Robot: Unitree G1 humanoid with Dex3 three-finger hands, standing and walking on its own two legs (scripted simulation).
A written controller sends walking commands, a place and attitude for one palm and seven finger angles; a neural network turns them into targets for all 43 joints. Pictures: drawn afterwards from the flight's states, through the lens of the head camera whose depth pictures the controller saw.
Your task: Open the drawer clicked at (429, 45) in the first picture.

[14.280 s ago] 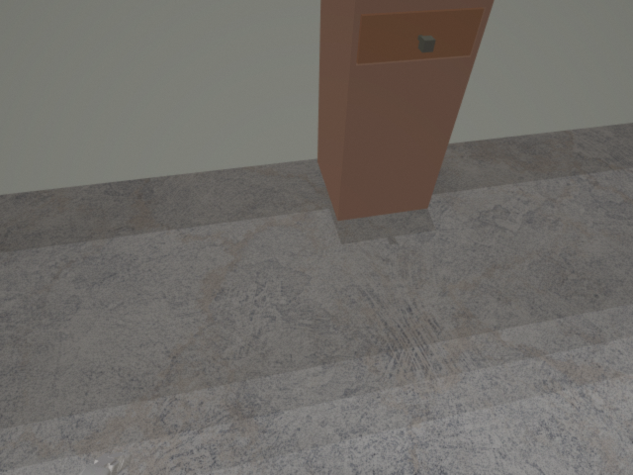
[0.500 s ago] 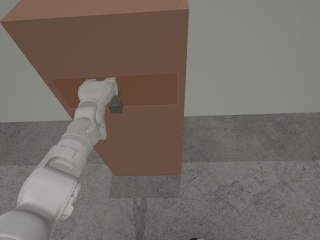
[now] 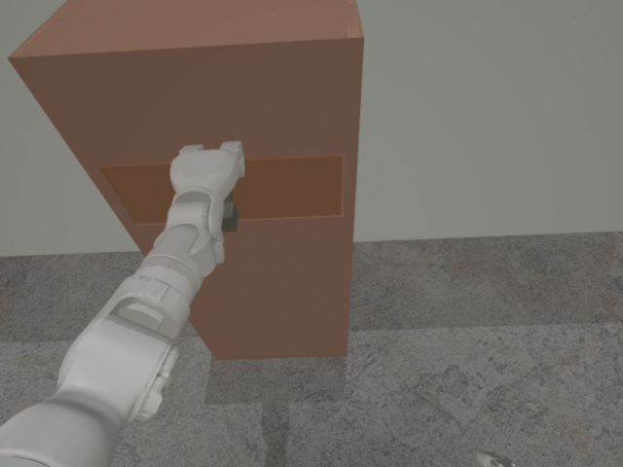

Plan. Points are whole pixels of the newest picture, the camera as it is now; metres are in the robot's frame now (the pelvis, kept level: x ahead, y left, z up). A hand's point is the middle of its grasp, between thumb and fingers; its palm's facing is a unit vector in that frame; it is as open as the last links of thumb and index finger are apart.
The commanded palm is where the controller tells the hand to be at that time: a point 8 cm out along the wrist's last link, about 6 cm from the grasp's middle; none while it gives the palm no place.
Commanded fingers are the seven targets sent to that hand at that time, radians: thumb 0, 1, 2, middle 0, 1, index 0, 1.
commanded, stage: move the hooked fingers above the handle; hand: left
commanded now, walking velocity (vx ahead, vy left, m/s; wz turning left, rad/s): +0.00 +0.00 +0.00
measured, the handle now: (226, 208) +0.51 +0.15 +0.02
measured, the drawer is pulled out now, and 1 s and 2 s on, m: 0.00 0.00 0.00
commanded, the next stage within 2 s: none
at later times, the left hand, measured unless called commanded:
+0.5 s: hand (222, 207) +0.46 +0.13 +0.07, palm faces -0.12 -0.02 -0.99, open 13.8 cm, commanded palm +0.43 +0.15 +0.13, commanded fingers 0.00 -0.50 0.30 -0.30 -1.20 -0.30 -1.20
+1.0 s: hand (212, 221) +0.44 +0.15 +0.07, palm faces -0.15 -0.03 -0.99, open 13.8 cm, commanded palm +0.44 +0.15 +0.13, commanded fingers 0.00 -0.50 0.30 -0.30 -1.20 -0.30 -1.20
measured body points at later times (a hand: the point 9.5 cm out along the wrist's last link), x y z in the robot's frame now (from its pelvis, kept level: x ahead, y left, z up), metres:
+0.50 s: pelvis +0.00 +0.00 +0.00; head +0.05 -0.03 +0.45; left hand +0.46 +0.13 +0.13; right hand +0.09 -0.26 -0.15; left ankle -0.06 +0.12 -0.73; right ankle +0.06 -0.12 -0.73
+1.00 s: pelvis +0.01 +0.01 +0.00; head +0.06 -0.02 +0.45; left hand +0.44 +0.15 +0.12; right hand +0.15 -0.26 -0.13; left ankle -0.06 +0.12 -0.73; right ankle +0.06 -0.13 -0.73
